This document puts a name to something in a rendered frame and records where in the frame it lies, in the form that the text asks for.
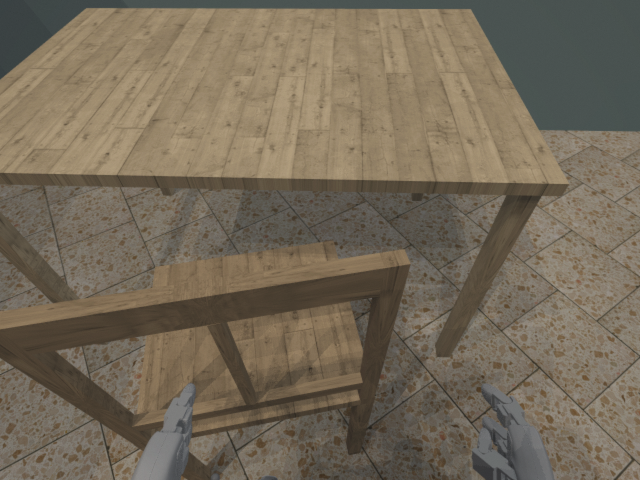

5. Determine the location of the left robot hand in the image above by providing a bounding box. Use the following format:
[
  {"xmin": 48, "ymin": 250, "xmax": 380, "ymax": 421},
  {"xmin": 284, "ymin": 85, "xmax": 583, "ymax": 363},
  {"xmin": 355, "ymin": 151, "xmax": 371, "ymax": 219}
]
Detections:
[{"xmin": 131, "ymin": 383, "xmax": 196, "ymax": 480}]

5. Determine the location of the right robot hand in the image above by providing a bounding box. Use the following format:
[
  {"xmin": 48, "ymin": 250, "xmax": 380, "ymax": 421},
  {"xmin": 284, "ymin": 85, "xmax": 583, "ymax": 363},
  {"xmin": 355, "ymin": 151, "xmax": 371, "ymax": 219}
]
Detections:
[{"xmin": 472, "ymin": 383, "xmax": 555, "ymax": 480}]

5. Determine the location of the chair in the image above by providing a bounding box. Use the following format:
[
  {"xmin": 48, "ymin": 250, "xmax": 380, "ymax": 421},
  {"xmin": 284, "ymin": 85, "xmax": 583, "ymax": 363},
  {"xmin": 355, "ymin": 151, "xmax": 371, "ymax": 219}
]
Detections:
[{"xmin": 0, "ymin": 241, "xmax": 411, "ymax": 480}]

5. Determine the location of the table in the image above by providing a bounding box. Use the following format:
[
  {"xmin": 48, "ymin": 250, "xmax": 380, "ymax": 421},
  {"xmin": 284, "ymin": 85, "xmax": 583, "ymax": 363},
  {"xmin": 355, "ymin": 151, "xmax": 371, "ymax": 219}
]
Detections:
[{"xmin": 0, "ymin": 8, "xmax": 569, "ymax": 357}]

